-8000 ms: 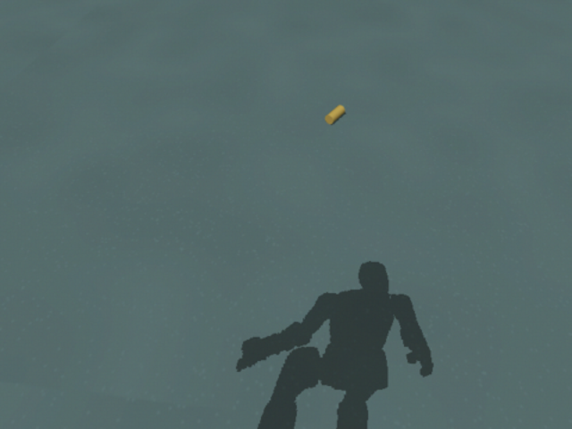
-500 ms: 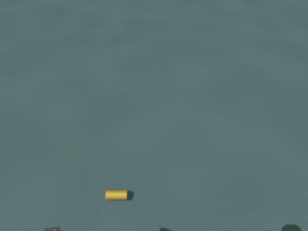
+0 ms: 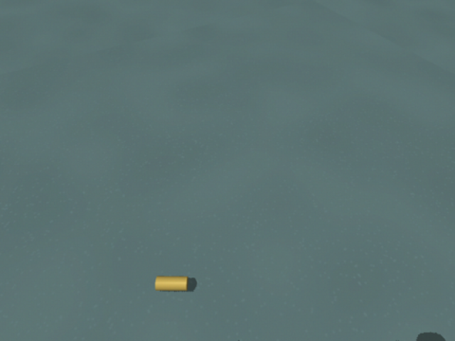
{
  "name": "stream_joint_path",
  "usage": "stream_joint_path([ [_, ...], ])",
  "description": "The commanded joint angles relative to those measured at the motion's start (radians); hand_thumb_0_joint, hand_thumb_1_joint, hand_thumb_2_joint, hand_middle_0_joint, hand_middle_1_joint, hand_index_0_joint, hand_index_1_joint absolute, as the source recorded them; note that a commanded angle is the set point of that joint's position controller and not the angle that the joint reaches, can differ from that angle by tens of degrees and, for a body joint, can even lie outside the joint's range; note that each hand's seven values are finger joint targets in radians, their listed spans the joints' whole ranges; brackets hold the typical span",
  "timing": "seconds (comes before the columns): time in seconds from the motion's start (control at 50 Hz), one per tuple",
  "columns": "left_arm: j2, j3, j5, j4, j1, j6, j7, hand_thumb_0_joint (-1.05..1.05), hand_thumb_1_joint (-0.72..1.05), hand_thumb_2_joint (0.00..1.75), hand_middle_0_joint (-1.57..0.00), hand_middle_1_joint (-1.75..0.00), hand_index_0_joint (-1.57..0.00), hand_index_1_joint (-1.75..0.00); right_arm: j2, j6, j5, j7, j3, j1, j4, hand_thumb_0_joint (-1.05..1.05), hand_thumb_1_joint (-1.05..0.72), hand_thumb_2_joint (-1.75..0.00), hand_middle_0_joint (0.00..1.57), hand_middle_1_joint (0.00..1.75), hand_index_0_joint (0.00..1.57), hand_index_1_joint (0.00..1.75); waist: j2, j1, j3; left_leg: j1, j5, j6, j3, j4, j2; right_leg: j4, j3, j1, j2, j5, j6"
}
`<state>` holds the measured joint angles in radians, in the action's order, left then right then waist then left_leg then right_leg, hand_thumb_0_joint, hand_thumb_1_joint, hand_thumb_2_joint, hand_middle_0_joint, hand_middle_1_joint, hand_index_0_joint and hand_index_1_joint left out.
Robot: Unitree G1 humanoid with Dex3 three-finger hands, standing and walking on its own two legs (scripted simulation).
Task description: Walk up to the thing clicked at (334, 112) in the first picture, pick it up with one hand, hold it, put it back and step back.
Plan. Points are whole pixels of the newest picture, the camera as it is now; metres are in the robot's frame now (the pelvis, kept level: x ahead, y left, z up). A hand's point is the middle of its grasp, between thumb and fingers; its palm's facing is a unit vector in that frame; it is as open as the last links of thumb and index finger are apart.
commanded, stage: stand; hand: left
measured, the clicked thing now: (172, 283) +0.43 +0.23 -0.76
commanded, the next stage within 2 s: none
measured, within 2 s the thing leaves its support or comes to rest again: neither
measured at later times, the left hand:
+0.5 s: hand out of the picture +0.06 +0.25 -0.16, palm faces -0.02 -0.94 -0.33, open 7.4 cm
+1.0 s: hand out of the picture +0.08 +0.25 -0.16, palm faces -0.02 -0.94 -0.34, open 7.4 cm
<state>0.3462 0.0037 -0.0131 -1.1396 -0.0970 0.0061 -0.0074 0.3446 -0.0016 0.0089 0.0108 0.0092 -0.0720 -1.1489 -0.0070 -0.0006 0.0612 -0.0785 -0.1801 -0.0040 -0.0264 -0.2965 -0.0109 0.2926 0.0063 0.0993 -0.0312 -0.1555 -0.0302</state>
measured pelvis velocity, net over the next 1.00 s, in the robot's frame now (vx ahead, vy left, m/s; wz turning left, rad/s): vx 0.01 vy -0.01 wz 0.01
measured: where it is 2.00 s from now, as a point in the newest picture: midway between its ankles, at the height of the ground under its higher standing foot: outside the picture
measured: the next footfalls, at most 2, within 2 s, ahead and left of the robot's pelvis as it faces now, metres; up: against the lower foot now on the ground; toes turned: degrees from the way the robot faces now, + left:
none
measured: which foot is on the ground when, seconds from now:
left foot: down 0.00-1.00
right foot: down 0.00-1.00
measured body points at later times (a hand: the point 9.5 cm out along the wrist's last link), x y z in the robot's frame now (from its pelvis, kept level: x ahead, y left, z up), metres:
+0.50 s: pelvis +0.00 -0.01 +0.00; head +0.01 +0.00 +0.45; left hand +0.06 +0.30 -0.14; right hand +0.07 -0.31 -0.13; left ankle -0.01 +0.12 -0.75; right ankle +0.00 -0.14 -0.75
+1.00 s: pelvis +0.01 -0.01 +0.00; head +0.02 +0.00 +0.45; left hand +0.08 +0.30 -0.13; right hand +0.08 -0.31 -0.13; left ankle -0.01 +0.12 -0.75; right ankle +0.00 -0.14 -0.75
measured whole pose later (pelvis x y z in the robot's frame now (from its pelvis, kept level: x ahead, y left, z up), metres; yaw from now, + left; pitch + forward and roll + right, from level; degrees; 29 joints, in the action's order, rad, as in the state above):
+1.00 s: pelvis +0.01 -0.01 +0.00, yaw +0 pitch -2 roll +0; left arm 0.35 0.00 -0.01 -1.13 -0.11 0.01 -0.01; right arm 0.35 -0.01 0.01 0.01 0.00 -0.10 -1.14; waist 0.00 0.00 0.05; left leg -0.09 -0.19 -0.01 -0.02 -0.30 -0.02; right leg 0.31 0.00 0.11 -0.03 -0.17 -0.02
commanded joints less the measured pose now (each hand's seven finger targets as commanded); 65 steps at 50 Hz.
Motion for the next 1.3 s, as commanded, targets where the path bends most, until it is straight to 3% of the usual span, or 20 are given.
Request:
stream_joint_path([
  [0.0,0.213,0.037,0.004,0.061,0.045,0.025,0.018,0.0,0.9,0.9,-0.2,-0.3,-0.2,-0.3,0.215,-0.027,-0.002,-0.014,0.042,0.05,0.062,0.0,-0.9,-0.9,0.2,0.3,0.2,0.3,0.007,-0.003,-0.086,0.009,0.136,0.015,0.096,0.047,-0.121,-0.035,0.07,-0.005,-0.103,0.127,0.035],
  [0.14,0.217,0.035,0.003,0.063,0.037,0.025,0.017,0.0,0.9,0.9,-0.2,-0.3,-0.2,-0.3,0.217,-0.027,-0.001,-0.015,0.042,0.034,0.062,0.0,-0.9,-0.9,0.2,0.3,0.2,0.3,0.007,-0.002,-0.101,0.006,0.136,0.018,0.097,0.041,-0.124,-0.032,0.072,-0.015,-0.106,0.129,0.04],
  [0.28,0.22,0.035,0.003,0.06,0.032,0.022,0.016,0.0,0.9,0.9,-0.2,-0.3,-0.2,-0.3,0.219,-0.024,0.001,-0.013,0.041,0.02,0.061,0.0,-0.9,-0.9,0.2,0.3,0.2,0.3,0.005,-0.004,-0.06,-0.029,0.025,0.018,0.101,0.058,-0.118,-0.048,0.074,0.018,-0.101,0.019,0.04],
  [0.34,0.223,0.034,0.002,0.063,0.03,0.024,0.015,0.0,0.9,0.9,-0.2,-0.3,-0.2,-0.3,0.217,-0.026,0.001,-0.012,0.042,0.016,0.063,0.0,-0.9,-0.9,0.2,0.3,0.2,0.3,0.004,-0.005,-0.091,-0.013,0.078,0.018,0.102,0.048,-0.122,-0.038,0.076,0.0,-0.105,0.064,0.044],
  [0.56,0.222,0.032,0.005,0.062,0.017,0.024,0.013,0.0,0.9,0.9,-0.2,-0.3,-0.2,-0.3,0.213,-0.028,-0.001,-0.013,0.034,0.009,0.059,0.0,-0.9,-0.9,0.2,0.3,0.2,0.3,0.012,0.002,-0.072,-0.02,0.084,0.015,0.104,0.049,-0.119,-0.036,0.075,0.013,-0.102,0.069,0.042],
  [0.72,0.219,0.03,0.004,0.066,0.018,0.024,0.014,0.0,0.9,0.9,-0.2,-0.3,-0.2,-0.3,0.219,-0.03,-0.001,-0.016,0.034,0.003,0.064,0.0,-0.9,-0.9,0.2,0.3,0.2,0.3,0.015,0.0,-0.106,-0.002,0.156,0.018,0.097,0.034,-0.126,-0.019,0.071,-0.014,-0.107,0.142,0.045],
  [0.92,0.222,0.033,0.003,0.066,0.02,0.025,0.017,0.0,0.9,0.9,-0.2,-0.3,-0.2,-0.3,0.218,-0.028,-0.001,-0.017,0.035,0.006,0.072,0.0,-0.9,-0.9,0.2,0.3,0.2,0.3,-0.003,0.001,-0.098,0.012,0.191,0.016,0.098,0.029,-0.129,-0.013,0.063,-0.012,-0.105,0.165,0.045],
  [1.08,0.223,0.034,0.004,0.071,0.032,0.024,0.019,0.0,0.9,0.9,-0.2,-0.3,-0.2,-0.3,0.215,-0.026,0.0,-0.018,0.034,0.002,0.075,0.0,-0.9,-0.9,0.2,0.3,0.2,0.3,0.009,-0.005,-0.099,-0.005,0.163,0.014,0.095,0.032,-0.125,-0.022,0.067,-0.024,-0.107,0.158,0.046],
  [1.24,0.223,0.035,0.004,0.072,0.03,0.025,0.019,0.0,0.9,0.9,-0.2,-0.3,-0.2,-0.3,0.213,-0.029,0.0,-0.02,0.032,-0.004,0.078,0.0,-0.9,-0.9,0.2,0.3,0.2,0.3,0.007,-0.004,-0.115,0.015,0.219,0.016,0.091,0.025,-0.131,-0.009,0.066,-0.033,-0.11,0.206,0.046],
  [1.28,0.216,0.033,0.004,0.069,0.019,0.022,0.018,0.0,0.9,0.9,-0.2,-0.3,-0.2,-0.3,0.22,-0.028,0.0,-0.02,0.034,0.003,0.078,0.0,-0.9,-0.9,0.2,0.3,0.2,0.3,0.019,0.0,-0.1,0.005,0.181,0.018,0.092,0.032,-0.127,-0.019,0.062,-0.025,-0.106,0.169,0.042],
])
